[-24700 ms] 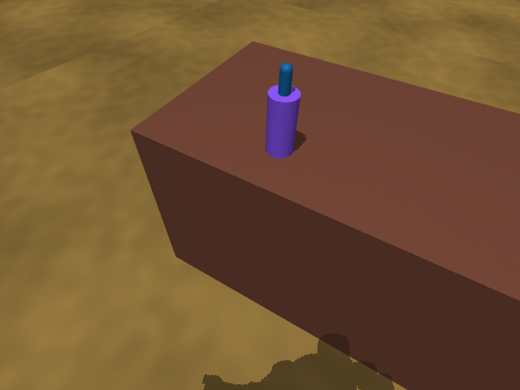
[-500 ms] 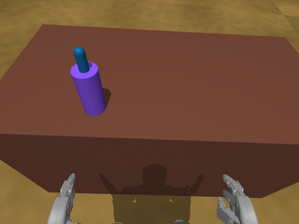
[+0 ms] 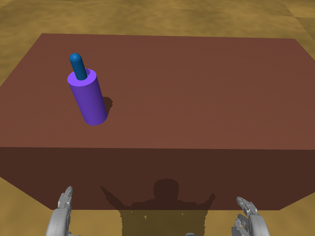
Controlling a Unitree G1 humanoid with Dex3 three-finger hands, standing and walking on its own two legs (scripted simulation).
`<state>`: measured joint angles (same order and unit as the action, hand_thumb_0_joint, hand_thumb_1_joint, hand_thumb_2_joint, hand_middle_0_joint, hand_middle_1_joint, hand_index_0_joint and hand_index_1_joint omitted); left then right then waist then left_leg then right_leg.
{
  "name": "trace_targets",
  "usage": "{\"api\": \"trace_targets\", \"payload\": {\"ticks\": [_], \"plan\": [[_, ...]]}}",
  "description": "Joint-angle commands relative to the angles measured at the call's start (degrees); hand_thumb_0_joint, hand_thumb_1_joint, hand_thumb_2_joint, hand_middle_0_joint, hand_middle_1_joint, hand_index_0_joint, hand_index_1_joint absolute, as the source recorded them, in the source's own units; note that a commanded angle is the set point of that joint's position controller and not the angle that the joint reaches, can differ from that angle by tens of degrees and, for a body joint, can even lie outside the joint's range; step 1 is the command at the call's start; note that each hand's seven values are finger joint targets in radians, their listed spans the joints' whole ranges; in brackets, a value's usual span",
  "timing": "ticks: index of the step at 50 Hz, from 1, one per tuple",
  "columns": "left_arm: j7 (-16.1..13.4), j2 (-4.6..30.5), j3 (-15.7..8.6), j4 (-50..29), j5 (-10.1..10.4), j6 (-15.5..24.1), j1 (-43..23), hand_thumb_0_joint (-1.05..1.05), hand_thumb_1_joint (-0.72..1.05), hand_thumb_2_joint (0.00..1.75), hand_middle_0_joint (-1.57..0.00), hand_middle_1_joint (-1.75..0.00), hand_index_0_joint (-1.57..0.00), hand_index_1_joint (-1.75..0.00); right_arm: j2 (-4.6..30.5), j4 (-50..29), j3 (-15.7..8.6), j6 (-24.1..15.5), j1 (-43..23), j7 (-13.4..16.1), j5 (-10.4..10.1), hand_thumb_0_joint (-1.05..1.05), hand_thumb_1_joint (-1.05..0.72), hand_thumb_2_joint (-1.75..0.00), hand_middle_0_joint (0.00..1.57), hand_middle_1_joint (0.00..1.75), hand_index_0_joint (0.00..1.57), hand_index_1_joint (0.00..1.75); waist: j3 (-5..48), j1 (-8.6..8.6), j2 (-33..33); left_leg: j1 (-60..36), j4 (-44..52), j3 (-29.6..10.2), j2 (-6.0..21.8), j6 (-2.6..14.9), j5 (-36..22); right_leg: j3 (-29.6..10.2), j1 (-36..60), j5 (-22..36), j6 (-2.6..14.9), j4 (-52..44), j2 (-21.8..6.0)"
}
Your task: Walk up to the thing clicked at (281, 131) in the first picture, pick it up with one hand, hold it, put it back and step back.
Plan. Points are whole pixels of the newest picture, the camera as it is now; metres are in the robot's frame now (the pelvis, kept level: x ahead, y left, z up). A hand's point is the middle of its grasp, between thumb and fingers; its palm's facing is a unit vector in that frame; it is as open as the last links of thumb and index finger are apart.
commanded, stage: home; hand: left
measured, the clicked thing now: (86, 90) +0.49 +0.21 +0.09
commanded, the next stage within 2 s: stand in 1.76 s
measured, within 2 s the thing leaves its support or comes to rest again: neither
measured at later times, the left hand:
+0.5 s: hand (86, 232) +0.16 +0.18 -0.05, palm faces +0.12 -0.96 -0.27, open 17.4 cm
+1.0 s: hand (83, 231) +0.16 +0.18 -0.05, palm faces +0.12 -0.96 -0.27, open 17.5 cm
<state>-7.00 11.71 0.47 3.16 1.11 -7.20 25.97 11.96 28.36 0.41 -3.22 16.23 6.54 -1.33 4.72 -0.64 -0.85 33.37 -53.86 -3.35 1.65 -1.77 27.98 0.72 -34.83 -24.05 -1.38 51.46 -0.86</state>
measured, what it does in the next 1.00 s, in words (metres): stands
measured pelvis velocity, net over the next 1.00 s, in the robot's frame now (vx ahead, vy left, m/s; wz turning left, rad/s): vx -0.01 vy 0.00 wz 0.00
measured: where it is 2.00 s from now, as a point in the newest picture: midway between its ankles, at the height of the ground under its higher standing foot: outside the picture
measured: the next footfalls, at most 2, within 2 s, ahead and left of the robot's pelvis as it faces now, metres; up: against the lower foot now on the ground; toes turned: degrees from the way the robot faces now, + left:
none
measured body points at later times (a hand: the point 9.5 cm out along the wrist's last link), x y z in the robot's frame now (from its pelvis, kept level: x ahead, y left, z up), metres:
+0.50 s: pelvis -0.01 -0.01 -0.01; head +0.01 +0.00 +0.44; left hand +0.15 +0.23 -0.04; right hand +0.16 -0.24 -0.08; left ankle -0.01 +0.14 -0.69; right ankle +0.02 -0.14 -0.69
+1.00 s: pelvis -0.01 +0.00 -0.01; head +0.01 +0.01 +0.44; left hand +0.15 +0.23 -0.03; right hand +0.16 -0.24 -0.07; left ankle -0.01 +0.14 -0.69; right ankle +0.02 -0.14 -0.69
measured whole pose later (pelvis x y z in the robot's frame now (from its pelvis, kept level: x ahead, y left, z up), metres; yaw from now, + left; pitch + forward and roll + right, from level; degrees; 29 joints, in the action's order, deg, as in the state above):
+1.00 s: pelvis -0.01 +0.00 -0.01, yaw +0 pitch +8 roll -2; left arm -7.6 11.9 0.5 -2.2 0.9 -13.2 27.6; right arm 11.8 27.8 1.2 -7.8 16.4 8.9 -0.9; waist 6.0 -0.7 -1.3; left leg 36.0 -56.7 -3.9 1.7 -1.8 28.5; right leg 1.2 -37.0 -24.3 -1.3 53.5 -0.7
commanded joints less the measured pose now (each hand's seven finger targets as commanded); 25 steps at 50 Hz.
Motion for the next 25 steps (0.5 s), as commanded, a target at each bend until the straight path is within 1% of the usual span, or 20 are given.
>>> {"api": "trace_targets", "payload": {"ticks": [1,3,4,5,6,8,9,11,12,13,14,15,16,18,20,21,22,23,24,25], "plan": [[-0.9,5.0,-2.3,-10.3,-0.5,1.6,0.4,0.00,-0.57,0.04,-0.05,-0.05,-0.05,-0.05,7.0,-9.1,-2.6,-3.9,-3.7,1.3,0.5,0.00,-0.90,-0.90,0.20,0.30,0.20,0.30,6.7,-0.44,-0.9,-1.6,8.3,3.4,-1.4,1.85,-13.3,2.7,6.2,11.0,1.58,-7.7,1.2],[-1.0,5.8,-2.9,-11.3,-0.5,1.1,-0.9,0.00,-0.56,0.05,-0.05,-0.05,-0.05,-0.05,7.2,-9.2,-2.6,-4.4,-4.1,1.3,0.4,0.00,-0.90,-0.90,0.20,0.30,0.20,0.30,4.4,-0.37,-0.7,-0.2,9.1,3.1,-1.3,1.93,-9.7,2.9,5.0,7.8,1.53,-8.2,1.2],[-1.1,5.5,-3.4,-10.6,-0.7,1.0,0.9,0.00,-0.56,0.05,-0.05,-0.05,-0.05,-0.05,6.9,-9.3,-2.6,-4.5,-4.0,1.4,0.5,0.00,-0.90,-0.90,0.20,0.30,0.20,0.30,5.5,-0.04,-0.5,-0.2,8.7,3.2,-1.4,1.91,-10.1,2.8,5.8,7.9,1.58,-8.1,1.2],[-1.1,6.5,-3.5,-13.0,-0.5,1.0,-1.2,0.00,-0.56,0.05,-0.05,-0.05,-0.05,-0.05,7.0,-9.4,-2.5,-4.6,-4.1,1.4,0.5,0.00,-0.90,-0.90,0.20,0.30,0.20,0.30,5.4,-0.05,-0.8,-0.1,8.9,3.2,-1.5,2.00,-9.8,2.8,5.6,7.7,1.52,-8.2,1.2],[-1.1,6.3,-3.8,-12.1,-0.6,0.7,0.3,0.00,-0.56,0.05,-0.05,-0.05,-0.05,-0.05,7.0,-9.4,-2.5,-4.8,-4.0,1.4,0.5,0.00,-0.90,-0.90,0.20,0.30,0.20,0.30,5.5,0.05,-0.9,-0.4,8.9,3.1,-1.3,1.93,-10.0,2.8,5.6,7.7,1.61,-8.0,1.2],[-1.0,5.7,-3.1,-12.8,-0.6,0.3,-0.4,0.00,-0.55,0.05,-0.05,-0.05,-0.05,-0.05,7.0,-9.5,-2.5,-5.2,-3.9,1.5,0.4,0.00,-0.90,-0.90,0.20,0.30,0.20,0.30,5.1,-0.41,-0.7,-0.5,8.7,3.2,-1.3,1.92,-9.8,2.7,4.9,7.5,1.59,-7.9,1.3],[-1.0,5.9,-3.2,-13.1,-0.5,0.2,-1.3,0.00,-0.56,0.05,-0.05,-0.05,-0.05,-0.05,6.9,-9.5,-2.4,-5.3,-4.1,1.6,0.4,0.00,-0.90,-0.90,0.20,0.30,0.20,0.30,4.7,-0.49,-1.1,0.1,8.7,3.2,-1.4,2.02,-9.1,2.7,4.5,7.0,1.57,-8.1,1.2],[-0.9,5.5,-2.9,-13.2,-0.6,-0.2,-0.6,0.00,-0.54,0.06,-0.05,-0.05,-0.05,-0.05,6.9,-9.6,-2.4,-5.7,-4.2,1.7,0.4,0.00,-0.90,-0.90,0.20,0.30,0.20,0.30,5.3,-0.57,0.2,0.1,8.2,3.5,-1.6,2.18,-8.8,2.5,4.8,6.8,1.46,-8.3,1.2],[-1.0,5.8,-3.0,-14.1,-0.6,-0.2,-1.3,0.00,-0.54,0.06,-0.05,-0.05,-0.05,-0.06,6.8,-9.6,-2.4,-5.8,-4.1,1.7,0.5,0.00,-0.90,-0.90,0.20,0.30,0.20,0.30,5.7,-0.66,-0.6,0.4,8.0,3.5,-1.7,2.19,-8.3,2.4,4.7,6.3,1.45,-8.4,1.1],[-1.1,5.7,-3.4,-13.3,-0.6,-0.4,-0.1,0.00,-0.54,0.06,-0.05,-0.05,-0.05,-0.05,6.9,-9.8,-2.5,-6.0,-4.2,1.8,0.5,0.00,-0.90,-0.90,0.20,0.30,0.20,0.30,6.5,-0.49,0.7,0.3,7.7,3.5,-1.7,2.22,-8.7,2.4,5.4,6.6,1.40,-8.2,1.1],[-1.0,5.4,-2.8,-13.0,-0.7,-0.6,0.4,0.00,-0.54,0.06,-0.05,-0.06,-0.05,-0.06,6.9,-9.5,-2.3,-6.1,-3.9,1.8,0.6,0.00,-0.90,-0.90,0.20,0.30,0.20,0.30,5.4,-0.44,0.1,0.4,8.0,3.4,-1.6,2.14,-8.5,2.6,4.5,6.3,1.48,-8.0,1.3],[-0.9,4.9,-2.5,-12.7,-0.8,-0.7,0.6,0.00,-0.53,0.06,-0.05,-0.06,-0.05,-0.06,7.1,-9.5,-2.6,-6.1,-3.6,1.9,0.6,0.00,-0.90,-0.90,0.20,0.30,0.20,0.30,7.2,-0.85,-0.2,-0.2,7.7,3.4,-1.5,2.09,-9.2,2.5,4.7,7.1,1.57,-7.5,1.4],[-1.0,5.6,-2.9,-14.8,-0.7,-0.7,-0.4,0.00,-0.54,0.06,-0.05,-0.06,-0.05,-0.06,7.1,-9.7,-2.6,-6.2,-3.8,2.0,0.6,0.00,-0.90,-0.90,0.20,0.30,0.20,0.30,7.6,-0.58,-0.2,-0.3,7.7,3.2,-1.5,2.05,-9.8,2.7,5.1,7.6,1.59,-7.3,1.4],[-1.1,5.9,-3.2,-15.1,-0.8,-0.9,-0.9,0.00,-0.55,0.06,-0.05,-0.05,-0.05,-0.05,7.1,-9.8,-2.6,-6.3,-3.7,2.3,0.7,0.00,-0.90,-0.90,0.20,0.30,0.20,0.30,8.3,-0.83,0.7,-0.4,7.0,3.4,-1.6,2.19,-10.3,2.5,5.4,8.2,1.41,-7.6,1.3],[-1.3,6.0,-3.5,-14.2,-0.8,-1.3,0.1,0.00,-0.54,0.06,-0.05,-0.05,-0.05,-0.05,6.9,-9.4,-2.4,-6.6,-3.7,2.4,0.7,0.00,-0.90,-0.90,0.20,0.30,0.20,0.30,7.8,-0.68,0.4,0.3,6.8,3.5,-1.7,2.24,-9.9,2.4,5.4,8.0,1.36,-7.7,1.2],[-1.3,5.9,-2.9,-15.3,-0.8,-1.3,-1.3,0.00,-0.56,0.05,-0.05,-0.05,-0.05,-0.05,6.9,-9.4,-2.3,-6.7,-3.8,2.4,0.7,0.00,-0.90,-0.90,0.20,0.30,0.20,0.30,6.4,-0.69,-0.7,0.7,7.6,3.4,-1.6,2.14,-8.0,2.4,4.3,6.2,1.53,-7.6,1.3],[-1.3,6.1,-3.5,-14.8,-0.7,-1.4,-1.1,0.00,-0.55,0.06,-0.05,-0.05,-0.05,-0.05,6.6,-9.6,-2.1,-6.7,-4.4,2.5,0.6,0.00,-0.90,-0.90,0.20,0.30,0.20,0.30,5.8,-0.48,-0.5,1.5,7.5,3.6,-1.8,2.19,-6.6,2.2,4.1,4.7,1.53,-8.3,1.1],[-1.2,5.8,-2.9,-14.7,-0.8,-1.4,-1.1,0.00,-0.56,0.05,-0.05,-0.05,-0.05,-0.05,7.0,-9.7,-2.3,-6.9,-4.0,2.6,0.7,0.00,-0.90,-0.90,0.20,0.30,0.20,0.30,5.7,-0.98,0.6,1.2,7.8,3.2,-1.5,2.29,-6.3,2.4,3.7,4.4,1.40,-8.0,1.3],[-1.4,5.8,-3.4,-14.6,-0.8,-1.4,0.1,0.00,-0.54,0.06,-0.05,-0.06,-0.05,-0.06,6.8,-9.6,-2.4,-7.0,-3.9,2.7,0.7,0.00,-0.90,-0.90,0.20,0.30,0.20,0.30,6.9,-0.30,-0.2,0.7,7.7,3.2,-1.6,2.12,-7.3,2.6,4.6,5.3,1.58,-7.5,1.4],[-1.3,5.3,-2.8,-13.9,-0.9,-1.5,0.5,0.00,-0.54,0.06,-0.05,-0.06,-0.05,-0.06,6.7,-9.2,-2.3,-7.0,-3.6,2.7,0.8,0.00,-0.90,-0.90,0.20,0.30,0.20,0.30,6.6,-0.61,-0.4,0.9,7.5,3.2,-1.6,2.12,-8.0,2.6,4.5,5.9,1.52,-7.4,1.3]]}}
